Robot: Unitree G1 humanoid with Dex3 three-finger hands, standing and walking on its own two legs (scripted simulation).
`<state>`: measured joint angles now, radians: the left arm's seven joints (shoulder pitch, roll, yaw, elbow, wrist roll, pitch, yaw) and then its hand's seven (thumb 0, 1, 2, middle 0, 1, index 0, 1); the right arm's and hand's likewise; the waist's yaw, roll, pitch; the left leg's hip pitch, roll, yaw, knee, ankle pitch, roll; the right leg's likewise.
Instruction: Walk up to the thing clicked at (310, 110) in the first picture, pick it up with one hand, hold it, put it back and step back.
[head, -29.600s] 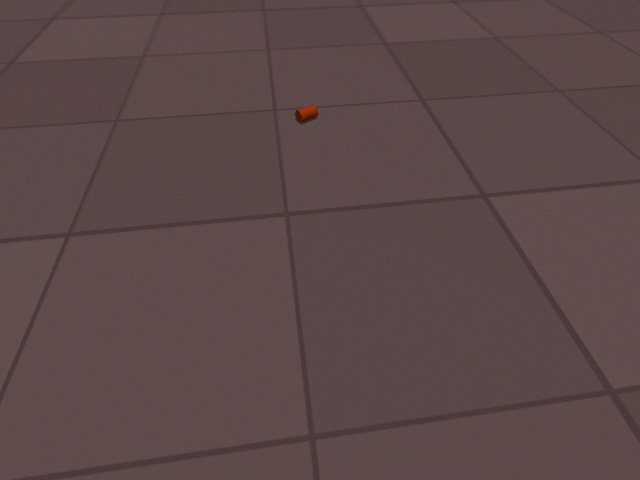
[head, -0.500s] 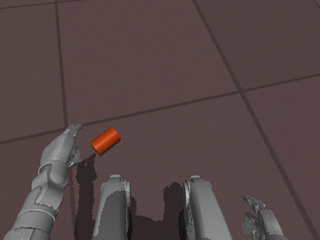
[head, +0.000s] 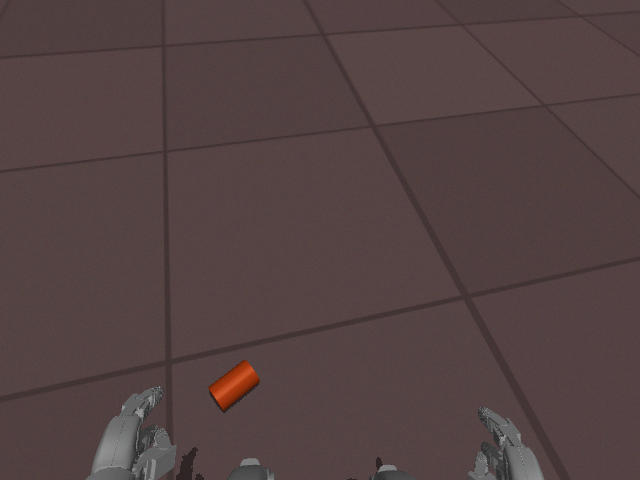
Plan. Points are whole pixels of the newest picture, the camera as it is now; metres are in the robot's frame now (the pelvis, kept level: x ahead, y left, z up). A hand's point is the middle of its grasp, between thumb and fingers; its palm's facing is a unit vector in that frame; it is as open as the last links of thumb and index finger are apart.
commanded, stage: home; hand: left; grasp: from above
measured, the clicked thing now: (234, 384) +0.47 +0.20 -0.64
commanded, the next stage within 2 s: none
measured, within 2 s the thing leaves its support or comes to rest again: neither
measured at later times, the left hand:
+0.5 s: hand out of the picture +0.17 +0.18 -0.01, palm faces +0.09 -0.98 -0.19, open 7.7 cm
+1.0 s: hand out of the picture +0.17 +0.17 -0.01, palm faces +0.07 -0.98 -0.19, open 7.7 cm
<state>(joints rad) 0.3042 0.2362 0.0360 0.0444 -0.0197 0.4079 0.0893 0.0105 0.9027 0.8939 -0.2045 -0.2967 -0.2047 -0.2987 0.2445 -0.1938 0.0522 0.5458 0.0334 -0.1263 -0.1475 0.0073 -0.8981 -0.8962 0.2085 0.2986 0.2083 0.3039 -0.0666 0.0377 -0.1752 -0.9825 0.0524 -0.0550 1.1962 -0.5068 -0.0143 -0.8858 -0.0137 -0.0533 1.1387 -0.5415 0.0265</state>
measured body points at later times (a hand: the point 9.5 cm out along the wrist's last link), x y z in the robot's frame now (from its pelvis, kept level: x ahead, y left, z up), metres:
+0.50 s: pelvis +0.02 +0.00 +0.04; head +0.03 +0.00 +0.49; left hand +0.16 +0.23 +0.00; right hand +0.19 -0.24 -0.02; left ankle +0.04 +0.12 -0.64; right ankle +0.01 -0.14 -0.64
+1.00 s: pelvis +0.01 -0.01 +0.04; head +0.03 +0.00 +0.49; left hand +0.17 +0.23 +0.00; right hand +0.17 -0.25 -0.03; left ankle +0.04 +0.12 -0.64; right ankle +0.01 -0.14 -0.64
